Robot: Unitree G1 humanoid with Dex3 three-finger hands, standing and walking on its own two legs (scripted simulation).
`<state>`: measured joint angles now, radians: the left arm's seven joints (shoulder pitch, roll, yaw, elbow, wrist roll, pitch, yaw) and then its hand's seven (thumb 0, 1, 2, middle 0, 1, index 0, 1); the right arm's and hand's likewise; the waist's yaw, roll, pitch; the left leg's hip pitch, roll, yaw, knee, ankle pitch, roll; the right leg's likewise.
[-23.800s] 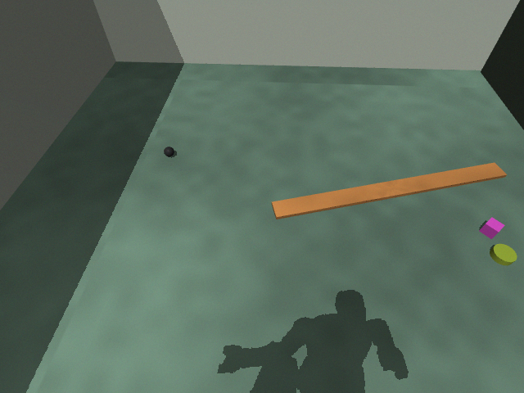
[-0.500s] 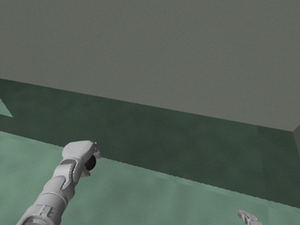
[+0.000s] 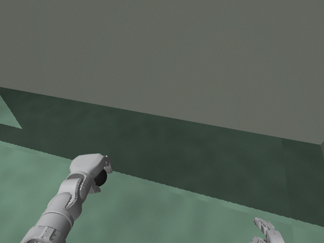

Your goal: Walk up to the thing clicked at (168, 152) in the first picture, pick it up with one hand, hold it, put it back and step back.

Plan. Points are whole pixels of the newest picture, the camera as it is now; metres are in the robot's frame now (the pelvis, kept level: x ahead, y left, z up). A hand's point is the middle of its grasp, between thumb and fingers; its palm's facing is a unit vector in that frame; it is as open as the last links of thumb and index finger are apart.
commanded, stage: hold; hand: left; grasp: from above
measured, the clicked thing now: (97, 176) +0.32 +0.22 -0.06
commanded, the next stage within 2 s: crouch in 0.92 s
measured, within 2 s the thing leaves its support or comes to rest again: neither
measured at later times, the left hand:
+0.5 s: hand (93, 178) +0.29 +0.22 -0.03, palm faces -0.43 -0.06 -0.90, open 7.8 cm
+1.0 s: hand (93, 177) +0.30 +0.22 -0.03, palm faces -0.43 -0.06 -0.90, open 7.8 cm
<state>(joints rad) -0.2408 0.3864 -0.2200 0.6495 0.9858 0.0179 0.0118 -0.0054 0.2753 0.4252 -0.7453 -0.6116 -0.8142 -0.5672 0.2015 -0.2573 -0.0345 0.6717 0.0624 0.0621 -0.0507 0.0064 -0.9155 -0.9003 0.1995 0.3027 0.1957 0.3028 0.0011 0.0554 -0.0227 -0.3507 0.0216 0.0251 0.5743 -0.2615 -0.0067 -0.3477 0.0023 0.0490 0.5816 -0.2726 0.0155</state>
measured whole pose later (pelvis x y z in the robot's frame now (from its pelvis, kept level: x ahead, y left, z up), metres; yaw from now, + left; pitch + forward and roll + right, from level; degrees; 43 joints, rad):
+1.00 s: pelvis +0.01 +0.00 +0.01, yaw +0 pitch +1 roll +0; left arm -0.22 0.38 -0.23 0.61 0.99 0.02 -0.01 0.00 0.26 0.48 -0.72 -0.64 -0.79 -0.60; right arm 0.19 -0.25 -0.04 0.67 0.07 0.08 -0.06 0.01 -0.92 -0.90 0.20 0.30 0.20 0.30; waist 0.01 0.06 -0.01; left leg -0.27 0.02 0.03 0.49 -0.24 -0.01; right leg -0.27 0.00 0.05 0.50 -0.25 0.01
